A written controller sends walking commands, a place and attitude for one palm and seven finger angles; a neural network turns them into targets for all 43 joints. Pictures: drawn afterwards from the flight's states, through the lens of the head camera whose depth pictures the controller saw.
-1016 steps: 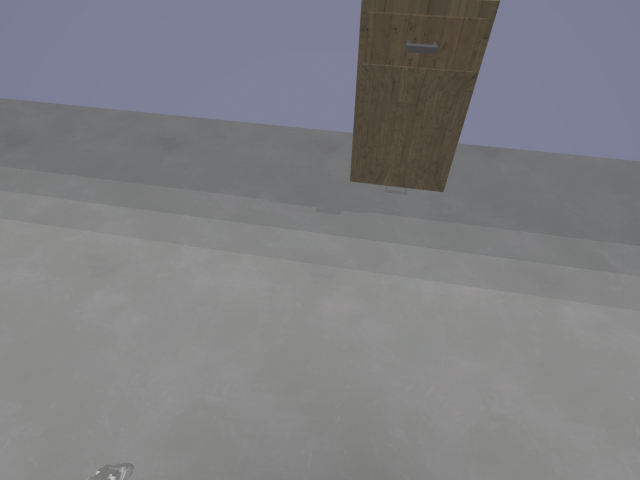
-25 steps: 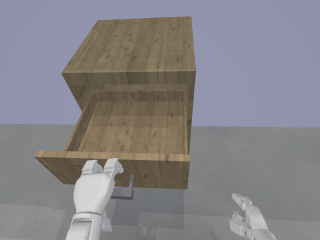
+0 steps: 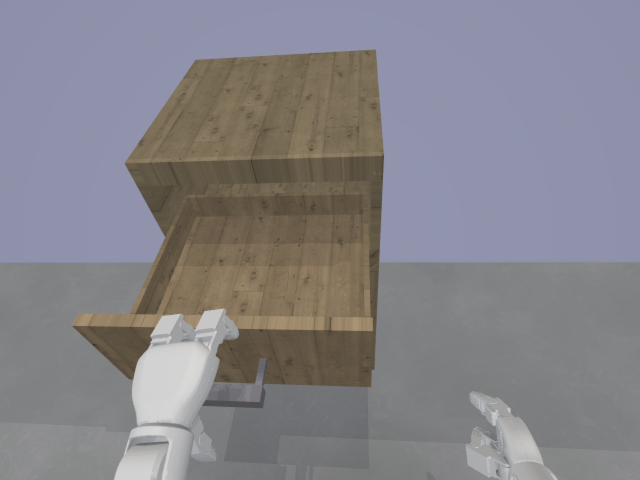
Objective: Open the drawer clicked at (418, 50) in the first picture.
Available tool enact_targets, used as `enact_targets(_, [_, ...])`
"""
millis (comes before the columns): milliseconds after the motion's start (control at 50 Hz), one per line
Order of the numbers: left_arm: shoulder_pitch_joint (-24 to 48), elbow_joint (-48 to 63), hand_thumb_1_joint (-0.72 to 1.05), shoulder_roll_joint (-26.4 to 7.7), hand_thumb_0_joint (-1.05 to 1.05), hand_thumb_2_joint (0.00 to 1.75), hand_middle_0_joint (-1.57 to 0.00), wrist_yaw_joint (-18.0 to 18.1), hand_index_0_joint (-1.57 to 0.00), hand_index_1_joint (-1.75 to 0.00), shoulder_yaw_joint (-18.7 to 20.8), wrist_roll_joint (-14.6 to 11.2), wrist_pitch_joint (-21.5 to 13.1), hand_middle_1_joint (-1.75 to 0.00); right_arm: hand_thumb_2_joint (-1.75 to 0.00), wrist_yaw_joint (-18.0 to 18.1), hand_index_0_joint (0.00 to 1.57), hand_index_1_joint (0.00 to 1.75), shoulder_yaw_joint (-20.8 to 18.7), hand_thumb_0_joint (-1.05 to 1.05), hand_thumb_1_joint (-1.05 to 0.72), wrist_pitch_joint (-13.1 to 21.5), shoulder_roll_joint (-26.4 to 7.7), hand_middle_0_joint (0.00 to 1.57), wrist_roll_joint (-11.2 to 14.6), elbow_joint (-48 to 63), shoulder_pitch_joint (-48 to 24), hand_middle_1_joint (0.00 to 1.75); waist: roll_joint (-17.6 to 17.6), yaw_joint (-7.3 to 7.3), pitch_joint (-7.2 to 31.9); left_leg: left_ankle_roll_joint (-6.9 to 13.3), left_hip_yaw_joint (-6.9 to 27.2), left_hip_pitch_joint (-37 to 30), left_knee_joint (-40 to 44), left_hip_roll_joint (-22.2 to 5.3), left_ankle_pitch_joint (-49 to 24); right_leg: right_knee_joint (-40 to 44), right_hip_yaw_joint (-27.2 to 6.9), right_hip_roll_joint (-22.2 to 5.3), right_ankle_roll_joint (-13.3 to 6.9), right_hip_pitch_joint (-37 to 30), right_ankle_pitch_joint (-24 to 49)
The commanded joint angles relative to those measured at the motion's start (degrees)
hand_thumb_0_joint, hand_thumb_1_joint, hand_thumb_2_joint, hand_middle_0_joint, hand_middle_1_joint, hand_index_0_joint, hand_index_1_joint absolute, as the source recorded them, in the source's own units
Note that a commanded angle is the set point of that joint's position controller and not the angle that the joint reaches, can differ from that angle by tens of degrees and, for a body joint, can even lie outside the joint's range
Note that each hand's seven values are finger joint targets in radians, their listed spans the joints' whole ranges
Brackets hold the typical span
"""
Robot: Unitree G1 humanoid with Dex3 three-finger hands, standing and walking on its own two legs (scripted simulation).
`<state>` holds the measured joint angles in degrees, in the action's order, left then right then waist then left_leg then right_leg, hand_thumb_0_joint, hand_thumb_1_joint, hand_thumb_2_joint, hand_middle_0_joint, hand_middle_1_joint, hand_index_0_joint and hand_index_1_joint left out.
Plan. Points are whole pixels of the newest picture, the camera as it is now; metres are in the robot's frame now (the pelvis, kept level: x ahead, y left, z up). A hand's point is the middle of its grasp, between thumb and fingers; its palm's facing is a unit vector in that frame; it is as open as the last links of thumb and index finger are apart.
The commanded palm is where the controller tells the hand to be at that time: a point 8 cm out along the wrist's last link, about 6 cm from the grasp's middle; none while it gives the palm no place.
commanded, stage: lift the hand off the handle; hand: left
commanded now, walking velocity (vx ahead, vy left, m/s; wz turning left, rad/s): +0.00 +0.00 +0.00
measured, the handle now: (227, 380) +0.26 +0.18 -0.06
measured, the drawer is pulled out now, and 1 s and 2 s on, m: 0.30 0.30 0.30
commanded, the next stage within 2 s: draw the hand back to the body in 0.84 s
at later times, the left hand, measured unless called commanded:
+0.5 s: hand (196, 371) +0.22 +0.18 +0.06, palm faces +0.08 -0.17 -0.98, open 13.8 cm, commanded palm +0.19 +0.18 +0.12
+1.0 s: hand (192, 360) +0.23 +0.18 +0.08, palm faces +0.08 -0.20 -0.98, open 13.8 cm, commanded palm +0.20 +0.18 +0.14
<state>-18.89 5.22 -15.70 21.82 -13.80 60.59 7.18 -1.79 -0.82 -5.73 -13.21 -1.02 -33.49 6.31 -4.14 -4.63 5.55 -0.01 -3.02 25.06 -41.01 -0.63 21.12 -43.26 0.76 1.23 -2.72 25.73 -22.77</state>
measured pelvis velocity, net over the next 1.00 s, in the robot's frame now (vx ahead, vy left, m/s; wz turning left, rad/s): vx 0.01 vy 0.01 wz -0.02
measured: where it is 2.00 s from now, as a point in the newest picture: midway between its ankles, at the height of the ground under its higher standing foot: outside the picture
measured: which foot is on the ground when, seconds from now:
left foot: down 0.00-1.00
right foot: down 0.00-1.00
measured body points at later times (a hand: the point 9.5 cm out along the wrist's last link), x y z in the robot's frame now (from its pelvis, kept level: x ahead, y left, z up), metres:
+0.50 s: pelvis +0.01 +0.00 +0.01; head +0.00 -0.05 +0.46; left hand +0.21 +0.18 +0.12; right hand +0.23 -0.20 -0.08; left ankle +0.00 +0.12 -0.71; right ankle -0.01 -0.09 -0.71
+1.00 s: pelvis +0.01 +0.01 +0.02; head +0.00 -0.04 +0.46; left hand +0.22 +0.18 +0.13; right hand +0.24 -0.18 -0.07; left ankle +0.00 +0.12 -0.71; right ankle -0.01 -0.09 -0.71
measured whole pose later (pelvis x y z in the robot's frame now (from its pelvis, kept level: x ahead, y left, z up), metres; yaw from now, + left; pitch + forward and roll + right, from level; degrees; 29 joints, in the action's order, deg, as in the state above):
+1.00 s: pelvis +0.01 +0.01 +0.02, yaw -1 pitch +2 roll +1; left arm -19.4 16.2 -17.7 11.9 -13.9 58.0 8.4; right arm -3.7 0.9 -5.9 -12.6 0.2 -32.9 4.6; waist -5.5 -6.2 3.6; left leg 0.4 -3.8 15.9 -32.3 -0.8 18.0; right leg -33.7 -0.2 1.7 -2.2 16.5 -18.9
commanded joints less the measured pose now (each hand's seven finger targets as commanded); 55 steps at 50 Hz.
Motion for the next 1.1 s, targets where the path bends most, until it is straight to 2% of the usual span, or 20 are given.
enact_targets(0, [10.06, 11.61, -0.5, -7.01, 0.0, 0.3, -0.3, 0.92, -0.3, -1.2, 4.86, 0.17, 0.16, -1.2, -0.9, 0.28, 0.2, 0.3, -1.28, 0.0, -0.9, 3.15, -3.81, 0.2, 0.63, 9.43, -10.36, 0.3, 6.4, 0.48, 7.18, 1.91, 1.18, -7.02, 5.17, 1.9, -10.68, 10.49, -3.68, -0.04, 0.3, -2.9, 12.84])
enact_targets(60, [9.49, 11.69, -0.5, -7.71, 0.0, 0.3, -0.3, -0.12, -0.3, -1.2, 5.73, -0.46, 0.24, -1.2, -0.9, 0.45, 0.2, 0.3, -1.15, 0.0, -0.9, 3.46, -3.7, 0.2, 0.78, 9.61, -10.74, 0.3, 6.03, -0.16, 7.34, 1.94, 1.14, -8.21, 5.96, 1.86, -11.82, 11.54, -3.96, -0.14, 0.25, -4.52, 14.02])
enact_targets(120, [9.87, 12.65, -0.5, -6.54, 0.0, 0.3, -0.3, -1.3, -0.3, -1.2, 3.99, -0.75, 0.01, -1.2, -0.9, 0.31, 0.2, 0.3, -0.93, 0.0, -0.9, 3.57, -3.67, 0.2, 0.71, 9.46, -10.49, 0.3, 5.55, -0.23, 6.94, 2.09, 0.96, -8.67, 6.74, 1.87, -12.65, 11.68, -3.54, -0.33, 0.44, -5.26, 15.4])
enact_targets(160, [8.98, 12.98, -0.5, -7.91, 0.0, 0.3, -0.3, -1.78, -0.3, -1.2, 5.79, -0.86, -0.05, -1.2, -0.9, 0.25, 0.2, 0.3, -0.94, 0.0, -0.9, 3.51, -3.68, 0.2, 0.87, 9.54, -11.2, 0.3, 5.49, -0.7, 7.19, 1.87, 0.96, -9.43, 7.19, 1.92, -13.8, 12.42, -4.56, -0.12, 0.19, -6.53, 16.67])
enact_targets(220, [7.88, 14.56, -0.5, -6.12, 0.0, 0.3, -0.3, -2.67, -0.3, -1.2, 3.81, -0.95, -0.27, -1.2, -0.9, -0.38, 0.2, 0.3, -0.96, 0.0, -0.9, 3.62, -3.61, 0.2, 0.77, 9.61, -10.51, 0.3, 5.58, -0.64, 6.63, 1.97, 0.83, -9.99, 7.61, 1.69, -14.68, 12.38, -3.81, -0.16, 0.25, -6.46, 16.99])
enact_targets(320, [6.92, 17.4, -0.5, -7.78, 0.0, 0.3, -0.3, -3.24, -0.3, -1.2, 5.26, -0.71, -0.49, -1.2, -0.9, -0.78, 0.2, 0.3, -0.89, 0.0, -0.9, 3.68, -3.57, 0.2, 0.68, 9.87, -10.75, 0.3, 5.38, -1.21, 7.18, 1.94, 0.73, -10.84, 7.98, 1.7, -15.13, 13.19, -4.58, -0.16, 0.11, -7.59, 17.41])
enact_targets(480, [6.94, 20.16, -0.5, -8.21, 0.0, 0.3, -0.3, -4.06, -0.3, -1.2, 5.76, -1.26, 0.14, -1.2, -0.9, -1.01, 0.2, 0.3, -0.66, 0.0, -0.9, 3.86, -3.48, 0.2, 0.9, 9.84, -11.37, 0.3, 5.21, -1.15, 7.57, 2.01, 0.74, -12.68, 8.81, 1.44, -16.78, 14.07, -4.82, -0.25, 0.05, -8.95, 19.45])
enact_targets(500, [7.23, 20.52, -0.5, -8.29, 0.0, 0.3, -0.3, -4.39, -0.3, -1.2, 5.76, -1.85, 0.04, -1.2, -0.9, -0.96, 0.2, 0.3, -0.75, 0.0, -0.9, 3.61, -3.53, 0.2, 1.2, 9.52, -12.19, 0.3, 4.09, -0.75, 5.84, 1.81, 0.9, -12.75, 9.43, 1.4, -16.84, 14.45, -4.69, -0.18, -0.14, -8.74, 19.91])
enact_targets(540, [4.83, 21.55, -0.5, -7.98, 0.0, 0.3, -0.3, -5.14, -0.3, -1.2, 5.24, -2.4, 0.03, -1.2, -0.9, -1.16, 0.2, 0.3, -0.75, 0.0, -0.9, 3.71, -3.4, 0.2, 1.25, 10.04, -12.05, 0.3, 5.37, -1.19, 6.38, 2.08, 0.81, -13.04, 9.42, 1.44, -17.96, 14.32, -4.09, -0.32, 0.13, -9.72, 21.48])
enact_targets(560, [4.99, 21.54, -0.5, -8.99, 0.0, 0.3, -0.3, -5.53, -0.3, -1.2, 6.56, -2.79, 0.22, -1.2, -0.9, -1.14, 0.2, 0.3, -0.49, 0.0, -0.9, 3.61, -3.65, 0.2, 1.34, 10.18, -12.82, 0.3, 5.82, -1.12, 6.14, 1.95, 1.15, -12.98, 9.9, 1.38, -17.64, 14.85, -4.81, -0.23, -0.02, -10.27, 21.16])
enact_targets(660, [8.77, 23.52, -0.5, -8.07, 0.0, 0.3, -0.3, -6.8, -0.3, -1.2, 4.77, -2.41, 0.55, -1.2, -0.9, -1.35, 0.2, 0.3, -0.19, 0.0, -0.9, 3.22, -3.62, 0.2, 1.28, 10.29, -13.27, 0.3, 4.55, -0.73, 4.74, 2.03, 1.42, -14.06, 10.8, 1.04, -16.52, 15.81, -4.03, -0.18, -0.12, -8.81, 17.04])
enact_targets(700, [8.52, 23.34, -0.5, -9.91, 0.0, 0.3, -0.3, -7.0, -0.3, -1.2, 6.61, -2.38, 0.5, -1.2, -0.9, -1.19, 0.2, 0.3, -0.31, 0.0, -0.9, 3.16, -3.53, 0.2, 1.41, 9.94, -12.79, 0.3, 4.4, -1.12, 5.04, 1.93, 1.13, -14.34, 11.16, 0.95, -16.42, 16.3, -4.36, -0.05, -0.16, -9.27, 16.43])
enact_targets(820, [6.63, 21.17, -0.5, -7.24, 0.0, 0.3, -0.3, -8.02, -0.3, -1.2, 4.01, -2.22, 0.91, -1.2, -0.9, -1.72, 0.2, 0.3, -0.19, 0.0, -0.9, 3.05, -3.6, 0.2, 1.45, 10.19, -12.0, 0.3, 5.59, -1.39, 4.79, 1.87, 0.83, -13.79, 11.37, 0.71, -17.21, 16.02, -3.31, 0.06, 0.06, -9.66, 17.19])
enact_targets(860, [7.52, 22.51, -0.5, -8.63, 0.0, 0.3, -0.3, -7.77, -0.3, -1.2, 5.51, -2.26, 0.96, -1.2, -0.9, -1.86, 0.2, 0.3, 0.03, 0.0, -0.9, 3.14, -3.57, 0.2, 1.68, 10.48, -13.45, 0.3, 5.13, -1.36, 4.88, 1.81, 1.42, -14.21, 11.57, 0.73, -17.79, 15.98, -4.16, 0.13, -0.32, -10.27, 18.41])
enact_targets(880, [7.1, 23.45, -0.5, -7.86, 0.0, 0.3, -0.3, -7.78, -0.3, -1.2, 4.5, -1.7, 0.93, -1.2, -0.9, -1.98, 0.2, 0.3, 0.03, 0.0, -0.9, 3.2, -3.52, 0.2, 1.4, 10.61, -11.87, 0.3, 4.1, -1.7, 7.12, 1.98, 1.01, -14.31, 11.22, 0.66, -18.34, 15.3, -3.37, -0.02, -0.23, -10.77, 18.48])
enact_targets(900, [7.0, 23.39, -0.5, -9.37, 0.0, 0.3, -0.3, -7.39, -0.3, -1.2, 6.41, -1.9, 0.62, -1.2, -0.9, -1.9, 0.2, 0.3, -0.09, 0.0, -0.9, 3.05, -3.39, 0.2, 1.6, 10.37, -12.51, 0.3, 4.18, -1.6, 6.19, 1.61, 1.07, -14.38, 11.41, 0.58, -18.98, 15.31, -4.13, 0.31, -0.54, -10.67, 19.66])
enact_targets(920, [5.68, 23.13, -0.5, -7.02, 0.0, 0.3, -0.3, -7.46, -0.3, -1.2, 3.9, -1.62, 0.75, -1.2, -0.9, -2.13, 0.2, 0.3, -0.15, 0.0, -0.9, 3.1, -3.51, 0.2, 1.27, 10.63, -11.76, 0.3, 3.41, -1.63, 6.3, 1.67, 0.91, -14.32, 10.89, 0.61, -19.2, 15.04, -3.52, 0.3, -0.44, -10.13, 19.27])
enact_targets(1000, [7.79, 24.62, -0.5, -11.14, 0.0, 0.3, -0.3, -6.85, -0.3, -1.2, 8.39, -1.92, 0.66, -1.2, -0.9, -1.7, 0.2, 0.3, -0.04, 0.0, -0.9, 2.91, -3.45, 0.2, 1.56, 10.38, -12.76, 0.3, 4.06, -1.62, 6.04, 1.66, 1.24, -14.51, 11.4, 0.41, -18.24, 15.76, -4.4, 0.28, -0.6, -10.5, 18.61])
enact_targets(1060, [4.39, 25.22, -0.5, -12.08, 0.0, 0.3, -0.3, -6.84, -0.3, -1.2, 10.47, -2.85, 0.59, -1.2, -0.9, -1.7, 0.2, 0.3, 0.09, 0.0, -0.9, 3.08, -3.73, 0.2, 1.78, 10.74, -13.43, 0.3, 3.69, -1.87, 6.42, 1.59, 1.64, -14.9, 11.35, 0.57, -19.83, 15.77, -5.01, 0.2, -0.69, -11.97, 21.74])
enact_targets(1080, [2.53, 25.9, -0.5, -10.64, 0.0, 0.3, -0.3, -7.25, -0.3, -1.2, 8.87, -3.23, 0.68, -1.2, -0.9, -1.82, 0.2, 0.3, 0.1, 0.0, -0.9, 3.1, -3.64, 0.2, 1.67, 11.09, -12.19, 0.3, 3.61, -1.98, 7.24, 1.89, 1.2, -14.97, 11.17, 0.46, -20.38, 15.4, -3.93, -0.11, -0.34, -12.23, 22.37])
